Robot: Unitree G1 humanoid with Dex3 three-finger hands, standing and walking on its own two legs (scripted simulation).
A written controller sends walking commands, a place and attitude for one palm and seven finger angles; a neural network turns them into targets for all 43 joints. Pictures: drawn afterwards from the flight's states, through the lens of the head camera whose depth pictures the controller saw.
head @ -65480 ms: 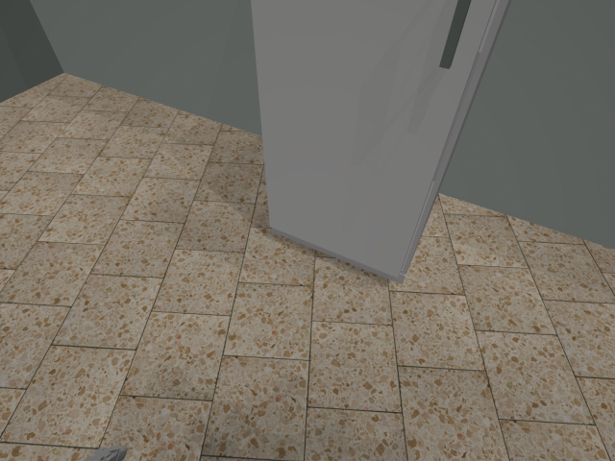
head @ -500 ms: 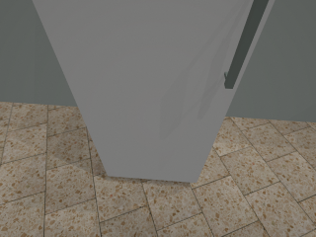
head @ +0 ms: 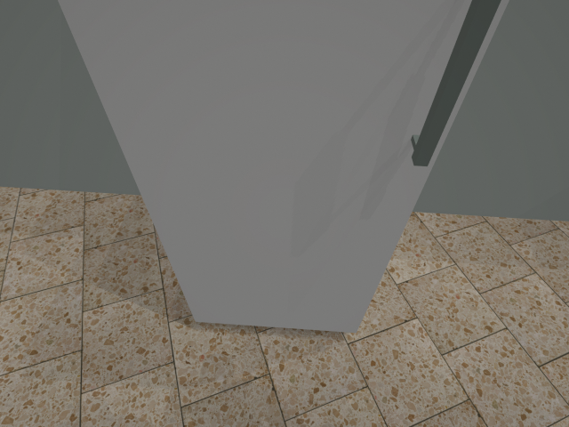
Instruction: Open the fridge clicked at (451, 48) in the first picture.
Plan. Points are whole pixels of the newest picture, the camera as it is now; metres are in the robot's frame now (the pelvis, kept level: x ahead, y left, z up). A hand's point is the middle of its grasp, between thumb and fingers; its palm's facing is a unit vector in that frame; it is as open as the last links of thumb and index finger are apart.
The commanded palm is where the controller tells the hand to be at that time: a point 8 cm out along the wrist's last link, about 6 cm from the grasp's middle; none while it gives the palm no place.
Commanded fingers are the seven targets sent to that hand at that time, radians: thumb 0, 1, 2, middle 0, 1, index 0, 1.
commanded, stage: look again from close up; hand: right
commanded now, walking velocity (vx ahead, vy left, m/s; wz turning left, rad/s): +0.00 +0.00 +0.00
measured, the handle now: (446, 78) +0.50 -0.18 +0.25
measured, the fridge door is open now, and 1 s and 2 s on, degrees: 0 0 0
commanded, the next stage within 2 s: raise the hand to about handle height in 0.04 s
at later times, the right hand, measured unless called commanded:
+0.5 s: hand (456, 413) +0.16 -0.20 +0.00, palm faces +0.00 +1.00 -0.05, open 8.2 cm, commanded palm +0.12 -0.26 +0.00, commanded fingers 0.00 -0.46 -0.71 0.23 0.58 0.23 0.58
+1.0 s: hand (540, 369) +0.19 -0.25 +0.10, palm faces +0.06 +0.99 -0.09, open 11.2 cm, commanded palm +0.15 -0.30 +0.11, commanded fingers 0.00 0.13 -0.46 0.27 0.96 0.27 0.96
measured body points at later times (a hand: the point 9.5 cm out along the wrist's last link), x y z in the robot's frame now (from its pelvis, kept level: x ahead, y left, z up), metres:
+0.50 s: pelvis -0.03 +0.01 -0.05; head -0.01 +0.02 +0.40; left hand +0.20 +0.25 -0.09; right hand +0.15 -0.25 +0.01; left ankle -0.02 +0.10 -0.74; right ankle -0.02 -0.12 -0.74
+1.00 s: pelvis -0.03 -0.01 -0.02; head -0.04 +0.00 +0.43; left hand +0.15 +0.21 -0.09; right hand +0.18 -0.31 +0.11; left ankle -0.02 +0.10 -0.74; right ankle -0.02 -0.12 -0.74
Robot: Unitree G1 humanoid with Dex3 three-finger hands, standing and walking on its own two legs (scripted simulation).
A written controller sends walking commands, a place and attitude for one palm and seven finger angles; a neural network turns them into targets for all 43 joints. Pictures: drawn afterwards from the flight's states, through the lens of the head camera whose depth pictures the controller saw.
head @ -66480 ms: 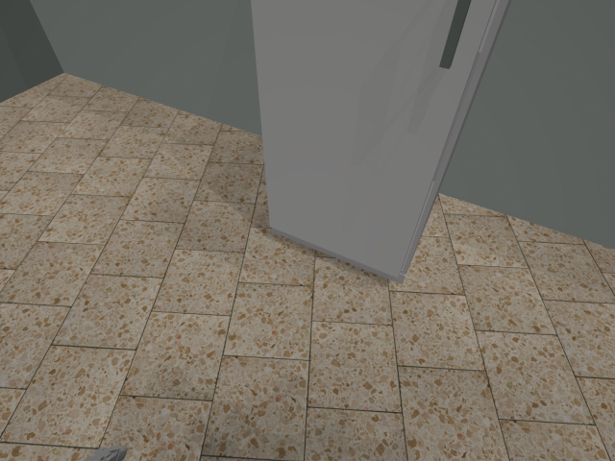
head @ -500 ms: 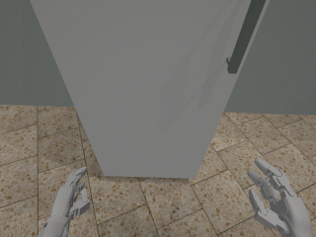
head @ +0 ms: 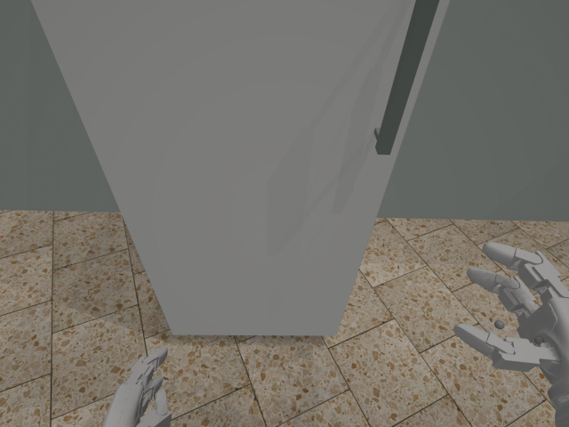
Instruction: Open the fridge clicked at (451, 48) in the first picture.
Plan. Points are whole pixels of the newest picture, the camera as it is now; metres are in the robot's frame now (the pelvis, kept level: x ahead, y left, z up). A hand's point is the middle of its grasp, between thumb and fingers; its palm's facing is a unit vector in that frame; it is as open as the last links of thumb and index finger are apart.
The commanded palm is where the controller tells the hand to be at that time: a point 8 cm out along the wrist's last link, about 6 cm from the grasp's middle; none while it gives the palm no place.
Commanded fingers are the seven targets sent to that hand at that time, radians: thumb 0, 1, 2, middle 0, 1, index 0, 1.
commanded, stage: raise the hand to about handle height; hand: right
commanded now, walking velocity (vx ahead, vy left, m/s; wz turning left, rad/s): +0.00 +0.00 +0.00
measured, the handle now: (400, 70) +0.54 -0.14 +0.27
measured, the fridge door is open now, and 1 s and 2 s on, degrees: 0 0 0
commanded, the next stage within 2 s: move the hooked fingers beside the handle in 1.24 s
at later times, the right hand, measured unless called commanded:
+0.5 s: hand out of the picture +0.25 -0.27 +0.23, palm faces +0.05 +0.99 -0.13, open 13.8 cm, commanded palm +0.22 -0.31 +0.24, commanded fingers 0.00 0.50 -0.30 0.30 1.20 0.30 1.20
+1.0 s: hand out of the picture +0.28 -0.27 +0.27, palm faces +0.02 +0.99 -0.12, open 14.0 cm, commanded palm +0.24 -0.32 +0.28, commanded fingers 0.00 0.50 -0.30 0.30 1.20 0.30 1.20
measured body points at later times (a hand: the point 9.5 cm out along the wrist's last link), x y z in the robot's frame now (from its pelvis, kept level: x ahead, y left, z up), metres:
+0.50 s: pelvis +0.00 +0.00 +0.02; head -0.04 +0.02 +0.46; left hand +0.22 +0.20 -0.03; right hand +0.24 -0.32 +0.23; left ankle +0.00 +0.11 -0.72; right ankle +0.01 -0.11 -0.72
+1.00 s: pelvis +0.00 +0.00 +0.02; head -0.03 +0.03 +0.47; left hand +0.21 +0.22 -0.04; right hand +0.27 -0.33 +0.28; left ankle +0.00 +0.11 -0.72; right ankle +0.01 -0.11 -0.72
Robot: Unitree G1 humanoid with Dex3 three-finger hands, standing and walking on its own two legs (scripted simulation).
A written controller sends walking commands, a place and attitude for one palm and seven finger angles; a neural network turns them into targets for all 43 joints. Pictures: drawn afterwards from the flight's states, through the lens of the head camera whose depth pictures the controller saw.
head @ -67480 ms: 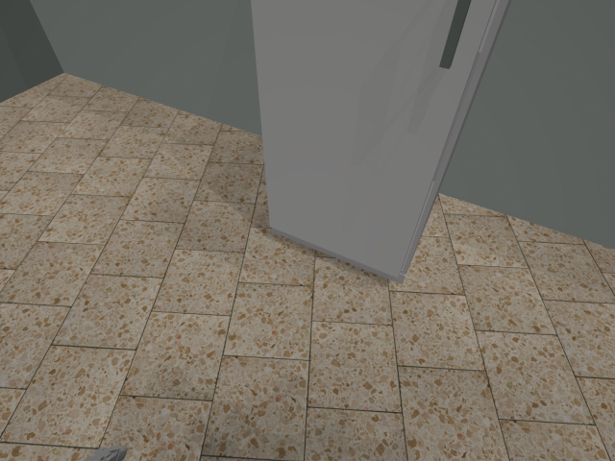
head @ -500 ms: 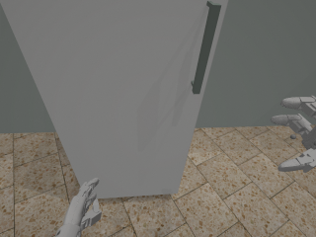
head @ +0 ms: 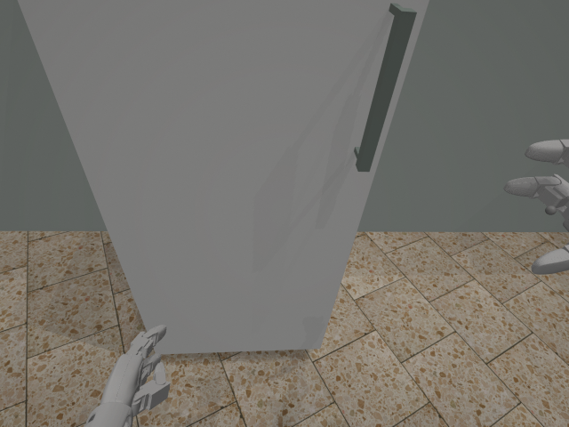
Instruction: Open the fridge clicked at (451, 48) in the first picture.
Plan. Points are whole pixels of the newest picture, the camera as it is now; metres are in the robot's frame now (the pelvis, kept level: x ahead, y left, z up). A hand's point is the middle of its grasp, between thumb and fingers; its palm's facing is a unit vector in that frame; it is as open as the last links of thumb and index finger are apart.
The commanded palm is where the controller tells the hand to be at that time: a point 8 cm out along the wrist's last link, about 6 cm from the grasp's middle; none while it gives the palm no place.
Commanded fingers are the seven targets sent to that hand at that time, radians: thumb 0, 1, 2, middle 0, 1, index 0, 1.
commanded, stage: raise the hand to about handle height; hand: right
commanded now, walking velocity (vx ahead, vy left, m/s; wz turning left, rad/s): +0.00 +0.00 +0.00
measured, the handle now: (377, 96) +0.54 -0.14 +0.26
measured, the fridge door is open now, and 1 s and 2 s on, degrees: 0 0 0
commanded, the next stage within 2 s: move the hooked fingers beside the handle in 0.24 s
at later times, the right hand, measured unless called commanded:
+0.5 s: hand (551, 201) +0.29 -0.28 +0.25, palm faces +0.03 +0.99 -0.10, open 14.0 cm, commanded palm +0.27 -0.32 +0.26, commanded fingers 0.00 0.50 -0.30 0.30 1.20 0.30 1.20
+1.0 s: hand (504, 170) +0.35 -0.26 +0.25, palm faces +0.01 +1.00 -0.06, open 14.0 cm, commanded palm +0.33 -0.30 +0.25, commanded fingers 0.00 0.50 -0.30 0.30 1.20 0.30 1.20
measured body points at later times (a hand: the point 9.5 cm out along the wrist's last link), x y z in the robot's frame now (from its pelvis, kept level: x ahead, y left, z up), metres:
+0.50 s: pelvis +0.01 +0.00 +0.00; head -0.02 +0.02 +0.45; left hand +0.23 +0.21 -0.06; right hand +0.28 -0.33 +0.26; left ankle +0.00 +0.11 -0.74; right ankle +0.01 -0.11 -0.74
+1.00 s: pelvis +0.01 +0.00 +0.00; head -0.01 +0.02 +0.45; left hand +0.20 +0.23 -0.07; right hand +0.35 -0.31 +0.25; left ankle +0.00 +0.11 -0.74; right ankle +0.01 -0.11 -0.74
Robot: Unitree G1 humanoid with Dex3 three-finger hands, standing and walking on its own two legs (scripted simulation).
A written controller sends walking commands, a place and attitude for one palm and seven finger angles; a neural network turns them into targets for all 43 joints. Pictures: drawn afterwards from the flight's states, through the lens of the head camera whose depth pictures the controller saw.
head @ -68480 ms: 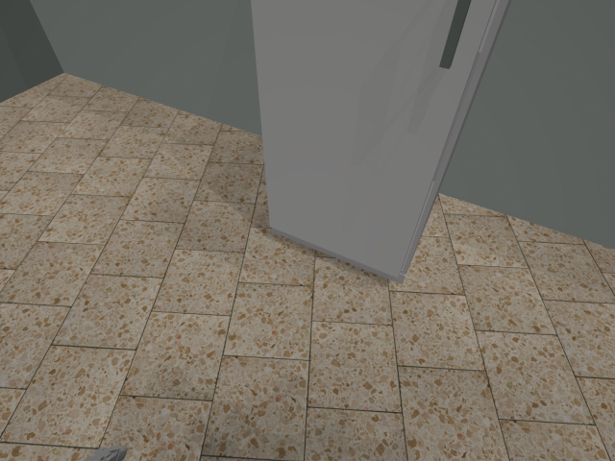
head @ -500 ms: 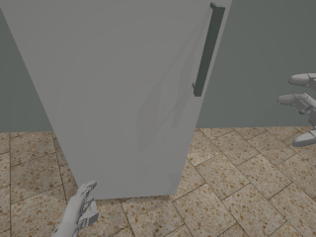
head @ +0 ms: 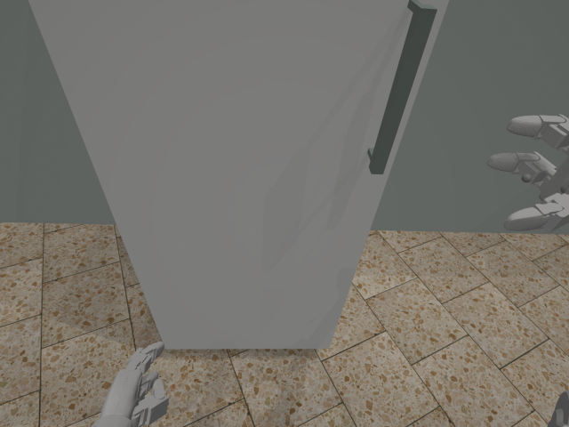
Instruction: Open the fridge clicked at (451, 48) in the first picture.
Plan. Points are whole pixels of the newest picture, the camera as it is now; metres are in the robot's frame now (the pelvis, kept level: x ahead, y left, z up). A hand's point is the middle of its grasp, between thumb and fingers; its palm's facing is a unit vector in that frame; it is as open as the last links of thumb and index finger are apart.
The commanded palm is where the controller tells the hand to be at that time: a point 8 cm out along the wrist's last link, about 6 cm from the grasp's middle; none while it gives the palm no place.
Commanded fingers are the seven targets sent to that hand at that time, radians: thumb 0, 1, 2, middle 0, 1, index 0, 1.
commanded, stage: move the hooked fingers beside the handle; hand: right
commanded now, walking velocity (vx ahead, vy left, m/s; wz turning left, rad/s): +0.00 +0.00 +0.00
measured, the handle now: (393, 96) +0.53 -0.14 +0.25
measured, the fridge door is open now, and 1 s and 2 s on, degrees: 0 0 0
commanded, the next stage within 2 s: feel for the door with the fingertips in 1.86 s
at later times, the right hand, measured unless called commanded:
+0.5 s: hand (484, 149) +0.40 -0.23 +0.25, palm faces +0.01 +1.00 -0.03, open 14.0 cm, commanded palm +0.38 -0.28 +0.25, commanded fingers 0.00 0.50 -0.30 0.30 1.20 0.30 1.20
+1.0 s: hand (450, 127) +0.46 -0.21 +0.24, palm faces -0.01 +1.00 -0.01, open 14.0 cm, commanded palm +0.44 -0.26 +0.24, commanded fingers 0.00 0.50 -0.30 0.30 1.20 0.30 1.20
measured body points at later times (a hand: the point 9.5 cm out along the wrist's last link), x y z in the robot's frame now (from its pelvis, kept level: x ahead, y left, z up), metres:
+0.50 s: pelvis +0.00 +0.00 +0.00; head -0.01 +0.01 +0.45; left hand +0.17 +0.24 -0.08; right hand +0.39 -0.29 +0.25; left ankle -0.01 +0.11 -0.74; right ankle +0.00 -0.11 -0.74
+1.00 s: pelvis +0.01 -0.01 +0.00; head +0.01 +0.00 +0.45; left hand +0.10 +0.26 -0.10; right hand +0.45 -0.27 +0.25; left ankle -0.01 +0.11 -0.74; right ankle +0.00 -0.11 -0.74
